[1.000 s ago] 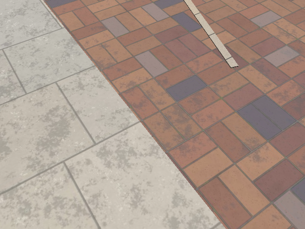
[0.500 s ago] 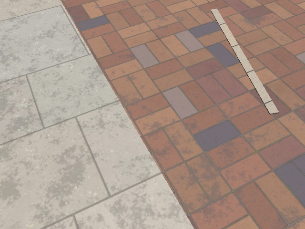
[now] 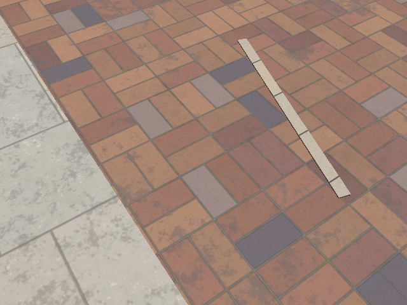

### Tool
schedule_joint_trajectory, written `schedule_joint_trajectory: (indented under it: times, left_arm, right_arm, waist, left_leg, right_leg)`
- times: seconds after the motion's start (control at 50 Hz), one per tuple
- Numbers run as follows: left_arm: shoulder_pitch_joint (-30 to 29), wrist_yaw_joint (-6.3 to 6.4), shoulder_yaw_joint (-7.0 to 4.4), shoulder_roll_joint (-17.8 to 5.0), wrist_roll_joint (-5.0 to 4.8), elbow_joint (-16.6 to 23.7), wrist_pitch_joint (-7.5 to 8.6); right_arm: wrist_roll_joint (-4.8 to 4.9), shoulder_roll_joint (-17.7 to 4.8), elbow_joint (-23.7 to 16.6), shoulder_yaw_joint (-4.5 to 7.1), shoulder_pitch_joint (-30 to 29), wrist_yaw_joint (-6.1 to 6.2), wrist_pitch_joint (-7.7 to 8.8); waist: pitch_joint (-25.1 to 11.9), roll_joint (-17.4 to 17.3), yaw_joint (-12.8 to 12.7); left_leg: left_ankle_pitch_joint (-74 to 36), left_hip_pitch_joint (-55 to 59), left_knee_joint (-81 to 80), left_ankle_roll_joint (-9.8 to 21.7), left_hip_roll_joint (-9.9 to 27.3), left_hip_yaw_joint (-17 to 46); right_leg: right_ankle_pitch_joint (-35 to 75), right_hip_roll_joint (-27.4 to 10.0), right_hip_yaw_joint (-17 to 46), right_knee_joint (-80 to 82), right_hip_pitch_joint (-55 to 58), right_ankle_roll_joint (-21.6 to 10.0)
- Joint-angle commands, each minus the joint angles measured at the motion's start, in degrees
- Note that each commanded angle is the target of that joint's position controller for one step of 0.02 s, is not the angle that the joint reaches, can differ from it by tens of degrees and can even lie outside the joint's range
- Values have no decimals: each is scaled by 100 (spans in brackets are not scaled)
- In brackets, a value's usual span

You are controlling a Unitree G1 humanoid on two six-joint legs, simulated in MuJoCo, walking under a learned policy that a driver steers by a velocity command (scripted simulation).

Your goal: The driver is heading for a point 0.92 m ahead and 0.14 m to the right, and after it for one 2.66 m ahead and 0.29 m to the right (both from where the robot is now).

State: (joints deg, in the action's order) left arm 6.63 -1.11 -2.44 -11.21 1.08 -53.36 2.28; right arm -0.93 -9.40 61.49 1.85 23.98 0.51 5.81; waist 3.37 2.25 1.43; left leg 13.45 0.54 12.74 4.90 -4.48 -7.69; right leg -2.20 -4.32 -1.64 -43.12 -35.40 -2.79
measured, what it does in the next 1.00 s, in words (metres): walks ahead, turning right: right foot, then left foot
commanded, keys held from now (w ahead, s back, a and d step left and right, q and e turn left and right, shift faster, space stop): e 0.40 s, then no key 0.40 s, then w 0.20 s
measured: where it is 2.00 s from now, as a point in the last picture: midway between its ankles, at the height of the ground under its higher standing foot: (256, 252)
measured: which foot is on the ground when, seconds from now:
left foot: down 0.00-0.12, up 0.14-0.70, down 0.72-1.00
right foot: up 0.00-0.12, down 0.14-0.74, up 0.76-1.00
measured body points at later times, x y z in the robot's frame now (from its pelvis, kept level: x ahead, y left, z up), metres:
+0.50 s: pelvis +0.11 -0.02 -0.01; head +0.14 -0.05 +0.44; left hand +0.24 +0.23 -0.13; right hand +0.17 -0.30 -0.15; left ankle +0.18 +0.15 -0.68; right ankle +0.18 -0.08 -0.74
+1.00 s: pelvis +0.16 +0.01 +0.01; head +0.17 +0.02 +0.45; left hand +0.32 +0.23 -0.14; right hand +0.10 -0.24 -0.13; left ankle +0.15 +0.11 -0.74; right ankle +0.10 -0.10 -0.71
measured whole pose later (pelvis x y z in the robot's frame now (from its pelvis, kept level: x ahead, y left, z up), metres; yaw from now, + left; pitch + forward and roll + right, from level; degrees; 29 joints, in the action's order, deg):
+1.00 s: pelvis +0.16 +0.01 +0.01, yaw -17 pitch +1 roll +0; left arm 12.5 -0.9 -3.2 -14.2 1.8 -53.7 -0.2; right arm -1.3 -11.3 53.8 2.1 19.3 1.2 1.9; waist -0.5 1.3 1.3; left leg 12.7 -4.3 16.2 3.1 -1.9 0.8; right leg -21.0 0.5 0.3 -41.9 -18.6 0.0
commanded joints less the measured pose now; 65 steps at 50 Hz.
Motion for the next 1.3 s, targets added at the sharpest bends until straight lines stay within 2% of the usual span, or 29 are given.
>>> schedule_joint_trajectory:
  times: [0.02, 0.08, 0.12, 0.14, 0.16, 0.18, 0.22, 0.24, 0.32, 0.44, 0.64, 0.7, 0.72, 0.74, 0.76, 0.78, 0.8, 0.84, 0.88, 0.94, 1.04, 1.12, 1.16, 1.18, 1.2, 1.22, 1.24, 1.26, 1.3]
  left_arm:
    - [-133, 25, 45, -125, 3, 281, 50]
    - [368, 54, -39, -352, 83, 214, 102]
    - [1306, 83, -159, -521, 137, -48, 217]
    - [1732, 125, -293, -996, 176, -53, 267]
    - [1557, 145, -408, -1459, 104, 72, 205]
    - [1565, 110, -424, -1407, -177, 168, 83]
    - [712, 160, -298, -855, -140, 374, -78]
    - [632, 185, -257, -700, -116, 380, -124]
    - [685, 181, -313, -893, -16, 472, -122]
    - [836, 196, -382, -1069, -26, 621, -244]
    - [821, 183, -305, -995, 91, 605, -337]
    - [737, 212, -262, -964, -10, 559, -396]
    - [831, 230, -220, -826, -42, 553, -384]
    - [1113, 230, -115, -470, -87, 559, -351]
    - [770, 248, -176, -685, -119, 598, -320]
    - [682, 220, -198, -795, -3, 531, -317]
    - [744, 184, -188, -717, -24, 457, -318]
    - [833, 141, -151, -659, 64, 285, -320]
    - [517, 88, -168, -770, 138, 307, -276]
    - [-23, 34, -133, -652, 78, 434, -168]
    - [-404, -31, -92, -544, 45, 564, -22]
    - [-48, -24, -81, -496, 14, 491, 44]
    - [1054, 65, -174, -696, 48, 89, 113]
    - [1883, 150, -298, -1186, 143, -62, 174]
    - [2376, 154, -458, -1903, 82, -169, 156]
    - [1947, 138, -359, -1479, 62, -116, 113]
    - [1371, 93, -250, -1121, 32, 67, 127]
    - [1078, 67, -183, -892, 21, 145, 167]
    - [1022, 99, -116, -748, 10, 120, 267]
  right_arm:
    - [11, -696, -210, 85, 135, 105, 34]
    - [7, -861, -258, 158, -16, 240, -47]
    - [50, -985, -340, 219, -167, 274, -128]
    - [80, -988, -523, 236, -117, 260, -126]
    - [158, -394, -664, 151, 562, 226, -179]
    - [32, -607, -689, 176, 478, 188, -275]
    - [-55, -723, -930, 226, -453, 158, -338]
    - [-104, -782, -1009, 259, -635, 162, -391]
    - [-101, -582, -1092, 235, -487, 163, -672]
    - [-80, -801, -1422, 280, -1166, 176, -810]
    - [68, -785, -1495, 182, -1064, 211, -726]
    - [81, -700, -1304, 140, -467, 245, -652]
    - [28, -854, -1315, 156, -521, 265, -601]
    - [-85, -1141, -1447, 170, -628, 279, -557]
    - [-97, -1268, -1595, 141, -1207, 227, -523]
    - [-91, -1013, -1568, 88, -1362, 206, -465]
    - [-44, -856, -1541, 29, -1473, 191, -414]
    - [-50, -992, -1319, 71, -1051, 169, -398]
    - [-19, -1196, -1111, 184, -482, 127, -440]
    - [-21, -1160, -907, 235, -83, 99, -394]
    - [-58, -1151, -696, 303, 106, 51, -256]
    - [-3, -1202, -662, 344, -165, -27, -248]
    - [41, -1059, -715, 298, -392, -42, -229]
    - [43, -774, -911, 198, -638, -66, -198]
    - [43, -557, -1137, 142, -663, -68, -178]
    - [-77, -1103, -1070, 285, -755, -54, -236]
    - [-76, -998, -1009, 278, -731, -136, -226]
    - [-49, -865, -941, 247, -648, -197, -211]
    - [-105, -823, -873, 245, -614, -264, -264]
  waist:
    - [10, -770, -43]
    - [-233, -862, -265]
    - [-646, -586, -689]
    - [-1133, 24, -836]
    - [-1758, 970, -273]
    - [-2305, 352, -426]
    - [-818, -209, -272]
    - [-529, -263, -173]
    - [-778, -59, -14]
    - [-769, 307, -260]
    - [-595, 438, -348]
    - [-534, 296, -58]
    - [-456, 0, -151]
    - [-704, -960, -320]
    - [-90, -1261, -329]
    - [-46, -954, -365]
    - [-154, -900, -444]
    - [-232, -1129, -298]
    - [50, -1110, 14]
    - [274, -881, 215]
    - [104, -962, 272]
    - [98, -956, -95]
    - [-219, -515, -614]
    - [-648, 434, -1014]
    - [-667, 1552, -1047]
    - [-74, 567, -760]
    - [245, 218, -465]
    - [313, 136, -294]
    - [221, 192, -139]
  left_leg:
    - [-4617, -340, 215, 207, 1406, 3]
    - [-5432, 34, 1269, 205, 1602, -31]
    - [-4708, -97, 3004, 65, 1477, -142]
    - [-2585, -1031, 4698, -168, 1131, -290]
    - [2536, -2689, 6621, -395, 59, -64]
    - [2197, -2969, 6898, -423, 242, 842]
    - [1463, -3372, 6435, -487, 611, 924]
    - [1255, -3276, 6032, -526, 702, 947]
    - [811, -2842, 5332, -647, 611, 915]
    - [530, -3284, 4526, -795, 637, 1070]
    - [1195, -2095, 2805, -443, 328, 882]
    - [326, -1013, 873, -190, 224, 747]
    - [91, -652, 298, -92, 572, 1165]
    - [446, -309, -228, 163, 1759, 2458]
    - [-398, -1376, -424, 637, 2494, 3205]
    - [-1033, -1763, -225, 803, 2374, 2791]
    - [-1356, -1672, -114, 689, 2053, 2390]
    - [-144, -1063, -209, 440, 1580, 2076]
    - [746, -300, -372, 593, 1613, 2422]
    - [836, 296, -489, 755, 1743, 2596]
    - [295, 265, -398, 860, 1749, 2386]
    - [-176, -752, -113, 708, 1684, 2043]
    - [-348, -2013, 793, 395, 1333, 1591]
    - [218, -2797, 2346, 138, 819, 982]
    - [1765, -4043, 3830, -7, 141, 409]
    - [1702, -4285, 4672, 105, 513, 862]
    - [1113, -4264, 4848, 143, 740, 1013]
    - [685, -4079, 4779, 92, 872, 1006]
    - [214, -3860, 4670, -68, 977, 886]
  right_leg:
    - [338, 350, -437, 545, 746, -99]
    - [-369, 619, -524, 822, 1219, -346]
    - [184, 762, -434, 1748, 2166, -581]
    - [2648, -168, 613, 1667, 3231, -918]
    - [6488, -1798, 2559, 1176, 4564, -1997]
    - [5157, -1840, 2938, 1677, 4446, -2360]
    - [2595, -1249, 2303, 2363, 2912, -1928]
    - [2195, -958, 2043, 2525, 2465, -1670]
    - [1597, -470, 1717, 2654, 2015, -1297]
    - [-888, -312, 2221, 2963, 2262, -919]
    - [-1110, -415, 2545, 2952, 2209, -993]
    - [-908, -252, 2486, 2668, 1908, -700]
    - [-1254, -25, 2322, 2462, 1580, -417]
    - [-1993, 437, 1723, 1518, 1280, -117]
    - [-2260, 1145, 822, 1125, 1079, 18]
    - [-2262, 839, 828, 485, 1698, 77]
    - [-2058, 833, 786, 366, 1821, 104]
    - [-1780, 783, 525, 278, 1578, 153]
    - [-1987, 740, 255, -83, 639, 218]
    - [-1957, 514, 158, 26, 25, 318]
    - [-1978, 443, -50, 565, 457, 194]
    - [-1376, 567, -300, 1538, 1919, -48]
    - [-1050, 574, -103, 2099, 3974, -150]
    - [-2235, -594, 1333, 2726, 4948, -353]
    - [-3525, -1837, 3561, 3558, 5146, -932]
    - [-3718, -1830, 3508, 3493, 4449, -1101]
    - [-3389, -1511, 2974, 3506, 3971, -1013]
    - [-2709, -1215, 2434, 3608, 3668, -882]
    - [-1417, -862, 1605, 3722, 3559, -717]
Keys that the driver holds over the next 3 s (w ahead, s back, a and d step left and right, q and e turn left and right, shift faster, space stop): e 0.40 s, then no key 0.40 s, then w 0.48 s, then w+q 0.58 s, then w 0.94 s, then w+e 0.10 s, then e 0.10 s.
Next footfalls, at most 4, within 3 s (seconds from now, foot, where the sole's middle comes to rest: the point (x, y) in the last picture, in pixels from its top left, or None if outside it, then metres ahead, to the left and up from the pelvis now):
0.14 right None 0.22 -0.08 -0.78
0.72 left None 0.18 0.10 -0.78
1.16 right None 0.22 -0.14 -0.78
1.66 left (225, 271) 0.58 -0.07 -0.78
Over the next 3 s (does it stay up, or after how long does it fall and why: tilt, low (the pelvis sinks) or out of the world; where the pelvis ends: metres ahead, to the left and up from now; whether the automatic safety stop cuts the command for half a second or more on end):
stays up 1.16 -0.09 0.00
